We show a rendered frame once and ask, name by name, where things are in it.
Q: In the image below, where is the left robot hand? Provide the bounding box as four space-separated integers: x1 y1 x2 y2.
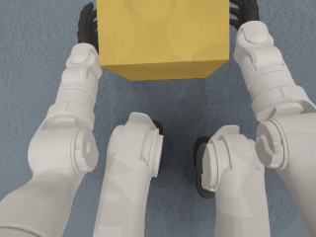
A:
77 2 99 54

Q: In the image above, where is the left robot foot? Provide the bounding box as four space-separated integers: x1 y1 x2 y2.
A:
152 120 163 178

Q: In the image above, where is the robot right upper arm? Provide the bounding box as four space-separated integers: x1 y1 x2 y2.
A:
255 113 316 237

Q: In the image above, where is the robot left forearm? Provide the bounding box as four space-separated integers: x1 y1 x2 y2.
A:
28 42 103 170

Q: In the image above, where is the robot left upper arm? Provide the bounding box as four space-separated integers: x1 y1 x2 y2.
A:
0 126 99 237

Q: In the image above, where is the robot right forearm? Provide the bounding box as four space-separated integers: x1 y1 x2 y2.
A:
233 21 316 122

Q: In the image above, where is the carton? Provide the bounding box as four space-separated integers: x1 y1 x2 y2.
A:
96 0 229 82

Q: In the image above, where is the robot left shin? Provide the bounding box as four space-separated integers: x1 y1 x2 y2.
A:
106 113 157 162

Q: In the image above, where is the right robot hand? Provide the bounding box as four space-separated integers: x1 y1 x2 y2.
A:
229 0 260 31

